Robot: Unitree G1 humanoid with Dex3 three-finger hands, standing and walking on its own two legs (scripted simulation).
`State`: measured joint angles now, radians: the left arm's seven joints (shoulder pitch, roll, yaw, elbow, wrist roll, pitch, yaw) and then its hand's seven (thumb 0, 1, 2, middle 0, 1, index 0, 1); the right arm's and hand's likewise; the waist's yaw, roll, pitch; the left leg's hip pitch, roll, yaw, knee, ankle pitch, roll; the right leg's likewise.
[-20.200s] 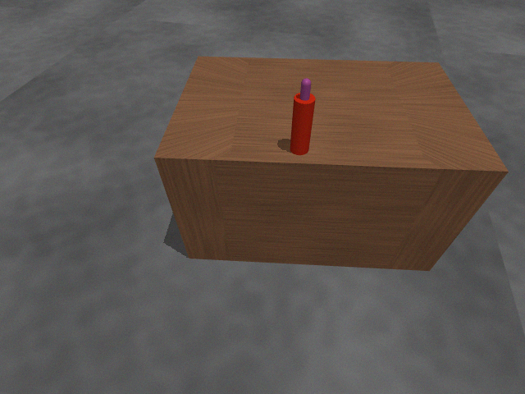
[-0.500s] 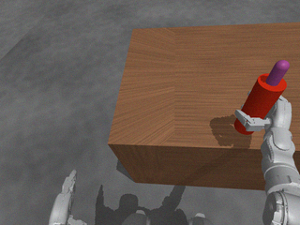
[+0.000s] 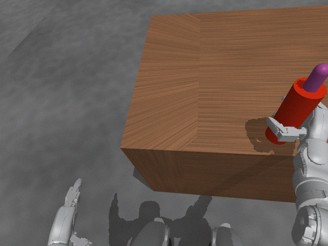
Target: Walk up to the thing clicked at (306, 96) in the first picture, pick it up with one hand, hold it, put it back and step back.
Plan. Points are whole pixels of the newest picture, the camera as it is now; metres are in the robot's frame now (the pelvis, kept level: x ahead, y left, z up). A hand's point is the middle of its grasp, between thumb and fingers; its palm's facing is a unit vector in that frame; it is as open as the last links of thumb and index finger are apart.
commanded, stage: lower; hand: right
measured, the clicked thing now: (295, 107) +0.45 -0.22 +0.05
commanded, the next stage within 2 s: loosen in 0.40 s
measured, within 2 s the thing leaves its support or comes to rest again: rests again in 1.02 s
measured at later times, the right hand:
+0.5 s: hand (283, 124) +0.44 -0.22 -0.01, palm faces +0.25 +0.97 +0.00, open 8.8 cm
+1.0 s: hand (284, 120) +0.45 -0.22 -0.01, palm faces +0.25 +0.97 +0.00, open 11.5 cm
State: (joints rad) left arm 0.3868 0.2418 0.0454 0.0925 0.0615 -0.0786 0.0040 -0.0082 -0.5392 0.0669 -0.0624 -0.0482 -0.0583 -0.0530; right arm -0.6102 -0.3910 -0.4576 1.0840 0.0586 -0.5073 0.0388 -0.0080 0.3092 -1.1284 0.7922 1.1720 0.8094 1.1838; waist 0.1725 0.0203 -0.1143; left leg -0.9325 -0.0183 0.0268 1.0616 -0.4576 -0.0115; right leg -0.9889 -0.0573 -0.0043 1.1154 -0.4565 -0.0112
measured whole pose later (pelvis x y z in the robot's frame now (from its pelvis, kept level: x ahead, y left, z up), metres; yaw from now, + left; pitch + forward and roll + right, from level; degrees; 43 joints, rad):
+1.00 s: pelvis +0.00 +0.00 -0.02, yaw +0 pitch +22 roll +3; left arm 0.44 0.25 0.04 -0.05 0.07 -0.02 -0.02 -0.01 -0.52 0.06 -0.06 -0.05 -0.07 -0.05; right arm -0.61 -0.41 -0.50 1.05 0.06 -0.53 0.07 -0.01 0.40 -0.39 0.83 0.63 0.84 0.63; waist 0.20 0.01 -0.14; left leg -1.05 -0.02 0.04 1.17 -0.50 -0.01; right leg -1.11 -0.06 0.02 1.23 -0.50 -0.01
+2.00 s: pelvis +0.04 -0.01 +0.05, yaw -1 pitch +12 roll +2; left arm 0.40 0.29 0.01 0.23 -0.04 0.07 0.03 -0.01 -0.52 0.07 -0.06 -0.05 -0.06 -0.05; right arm -0.53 -0.64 -0.44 0.98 -0.02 -0.10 -0.04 -0.01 0.52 -0.05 0.07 0.06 0.06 0.06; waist 0.06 0.00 -0.09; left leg -0.59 0.00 0.01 0.76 -0.38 -0.02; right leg -0.65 -0.04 -0.03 0.82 -0.39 -0.02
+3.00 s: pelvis +0.02 +0.03 +0.06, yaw -3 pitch +4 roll -1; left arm 0.39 0.24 0.08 0.35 -0.04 -0.02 0.11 -0.01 -0.50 0.06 -0.05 -0.05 -0.05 -0.05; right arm 0.45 -0.27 -0.24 0.03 0.07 -0.06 -0.06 -0.01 0.55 -0.05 0.05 0.06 0.06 0.06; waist -0.04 -0.02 -0.06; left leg -0.44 0.02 0.03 0.77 -0.40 0.02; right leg -0.46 -0.01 0.00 0.74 -0.34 0.02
